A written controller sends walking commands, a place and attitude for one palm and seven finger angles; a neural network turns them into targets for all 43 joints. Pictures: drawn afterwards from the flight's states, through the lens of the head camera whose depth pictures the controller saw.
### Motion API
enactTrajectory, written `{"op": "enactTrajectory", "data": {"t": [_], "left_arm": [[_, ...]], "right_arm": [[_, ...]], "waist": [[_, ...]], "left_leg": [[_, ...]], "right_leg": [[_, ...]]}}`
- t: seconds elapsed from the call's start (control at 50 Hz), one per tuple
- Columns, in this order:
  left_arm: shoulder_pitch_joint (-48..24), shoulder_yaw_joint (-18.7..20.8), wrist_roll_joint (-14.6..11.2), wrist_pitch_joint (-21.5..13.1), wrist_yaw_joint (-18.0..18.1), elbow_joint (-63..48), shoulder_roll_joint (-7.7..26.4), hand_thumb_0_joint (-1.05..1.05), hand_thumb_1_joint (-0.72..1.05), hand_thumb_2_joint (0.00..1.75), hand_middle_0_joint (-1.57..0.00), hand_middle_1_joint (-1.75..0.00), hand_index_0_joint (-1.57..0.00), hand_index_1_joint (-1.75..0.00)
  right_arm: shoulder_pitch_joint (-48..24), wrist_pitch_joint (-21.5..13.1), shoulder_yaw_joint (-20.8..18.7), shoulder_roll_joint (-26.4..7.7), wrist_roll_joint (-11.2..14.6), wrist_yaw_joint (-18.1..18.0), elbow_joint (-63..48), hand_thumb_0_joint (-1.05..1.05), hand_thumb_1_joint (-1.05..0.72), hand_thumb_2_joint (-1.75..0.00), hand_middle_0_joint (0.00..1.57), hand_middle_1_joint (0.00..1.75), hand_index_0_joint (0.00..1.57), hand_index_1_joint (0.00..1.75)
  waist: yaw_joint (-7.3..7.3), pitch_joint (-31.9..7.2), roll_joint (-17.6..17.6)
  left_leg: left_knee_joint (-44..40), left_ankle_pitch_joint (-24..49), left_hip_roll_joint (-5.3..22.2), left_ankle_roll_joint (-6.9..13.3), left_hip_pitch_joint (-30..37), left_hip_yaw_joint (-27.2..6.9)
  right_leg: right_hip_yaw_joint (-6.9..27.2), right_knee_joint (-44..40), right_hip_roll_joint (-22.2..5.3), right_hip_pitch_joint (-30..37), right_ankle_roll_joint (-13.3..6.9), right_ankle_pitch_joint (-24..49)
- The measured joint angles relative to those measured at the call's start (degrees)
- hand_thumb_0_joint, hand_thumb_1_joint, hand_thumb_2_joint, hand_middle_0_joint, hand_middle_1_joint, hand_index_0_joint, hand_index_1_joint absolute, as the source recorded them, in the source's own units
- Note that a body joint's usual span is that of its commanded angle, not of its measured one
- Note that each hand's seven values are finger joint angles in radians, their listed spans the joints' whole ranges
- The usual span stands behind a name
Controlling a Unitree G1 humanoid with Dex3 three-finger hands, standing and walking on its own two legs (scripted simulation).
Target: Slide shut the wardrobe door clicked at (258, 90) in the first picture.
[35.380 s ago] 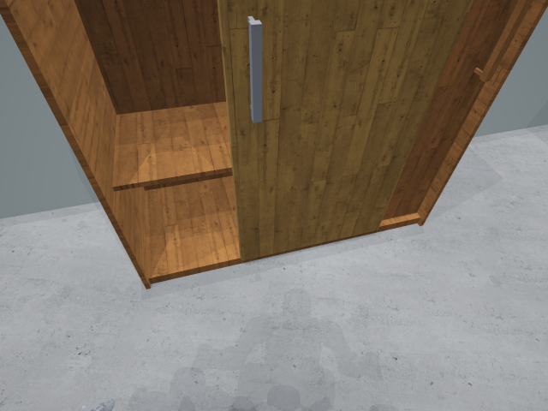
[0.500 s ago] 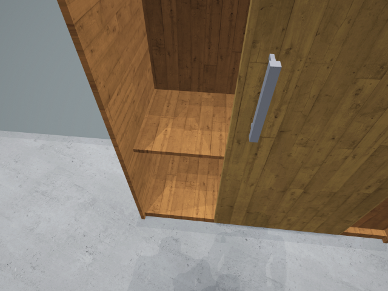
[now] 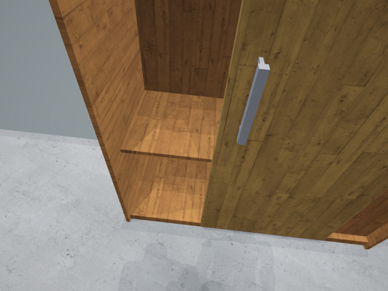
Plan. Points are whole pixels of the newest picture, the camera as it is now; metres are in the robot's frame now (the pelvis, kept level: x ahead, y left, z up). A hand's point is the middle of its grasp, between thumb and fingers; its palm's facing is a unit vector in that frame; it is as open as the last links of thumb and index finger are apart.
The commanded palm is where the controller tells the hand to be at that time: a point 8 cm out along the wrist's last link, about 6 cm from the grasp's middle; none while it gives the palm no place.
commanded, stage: come to a stop and stand still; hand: right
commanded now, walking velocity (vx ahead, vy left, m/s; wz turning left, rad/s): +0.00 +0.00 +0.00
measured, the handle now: (250, 104) +0.54 -0.10 +0.11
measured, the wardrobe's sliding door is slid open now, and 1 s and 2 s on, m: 0.38 0.38 0.38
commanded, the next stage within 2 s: look again from close up in 0.18 s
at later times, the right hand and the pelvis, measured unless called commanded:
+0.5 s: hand out of the picture +0.00 -0.16 -0.17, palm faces -0.01 +0.99 -0.15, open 7.4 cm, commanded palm none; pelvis +0.00 +0.00 +0.01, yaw +1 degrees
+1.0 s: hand out of the picture +0.01 -0.17 -0.17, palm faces -0.01 +0.98 -0.18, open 7.4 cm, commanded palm none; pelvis +0.01 +0.01 +0.01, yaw +1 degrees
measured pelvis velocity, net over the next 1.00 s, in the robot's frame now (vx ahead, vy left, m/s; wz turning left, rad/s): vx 0.01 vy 0.01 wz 0.02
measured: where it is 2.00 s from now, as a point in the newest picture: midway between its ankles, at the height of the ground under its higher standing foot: outside the picture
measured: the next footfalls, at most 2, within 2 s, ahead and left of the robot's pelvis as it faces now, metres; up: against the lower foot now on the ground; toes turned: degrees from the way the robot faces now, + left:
none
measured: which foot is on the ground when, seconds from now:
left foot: down 0.00-1.00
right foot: down 0.00-1.00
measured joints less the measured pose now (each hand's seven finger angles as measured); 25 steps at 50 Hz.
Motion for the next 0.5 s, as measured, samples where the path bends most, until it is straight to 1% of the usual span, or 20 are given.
{"op": "enactTrajectory", "data": {"t": [0.1, 0.22, 0.36, 0.5], "left_arm": [[-0.9, 0.1, -0.3, -0.4, -0.2, -0.3, 0.9, 0.02, 0.94, 0.9, -0.2, -0.3, -0.2, -0.3], [-2.1, 0.0, -0.4, -0.8, -0.4, -0.5, 1.0, 0.01, 0.92, 0.9, -0.2, -0.3, -0.2, -0.3], [-3.0, -0.1, -0.6, -0.9, -0.3, 0.1, 0.7, 0.0, 0.91, 0.9, -0.2, -0.3, -0.2, -0.3], [-3.6, -0.1, -0.7, -0.9, -0.2, 0.7, 0.5, 0.0, 0.91, 0.9, -0.2, -0.3, -0.2, -0.3]], "right_arm": [[0.0, 0.2, -0.2, -0.8, -0.1, 0.0, -0.8, 0.0, -0.91, -0.9, 0.2, 0.3, 0.2, 0.3], [0.0, 0.3, -0.1, -1.4, -0.1, 0.3, -1.0, 0.0, -0.91, -0.9, 0.19, 0.29, 0.2, 0.3], [0.3, 0.5, 0.2, -1.3, -0.2, 0.6, -0.5, 0.0, -0.91, -0.9, 0.2, 0.3, 0.2, 0.3], [0.8, 0.5, 0.3, -0.9, -0.2, 0.7, 0.4, 0.0, -0.91, -0.9, 0.2, 0.3, 0.2, 0.3]], "waist": [[-0.33, -0.5, 0.9], [-0.51, -0.2, 2.6], [-0.85, 0.4, 3.9], [-1.07, 0.8, 4.3]], "left_leg": [[0.0, 0.0, 0.7, -0.5, -0.2, -0.9], [-1.1, 0.8, 0.7, -0.6, -0.2, -1.2], [-2.6, 1.5, 0.3, -0.5, 0.4, -1.0], [-3.6, 1.9, 0.1, -0.4, 0.9, -0.9]], "right_leg": [[-0.9, -1.5, 0.7, 0.8, -0.4, 0.6], [-1.3, -3.2, 0.7, 1.1, -0.3, 1.4], [-1.1, -3.9, 0.4, 1.4, -0.2, 1.8], [-0.9, -4.4, 0.2, 1.6, 0.0, 1.9]]}}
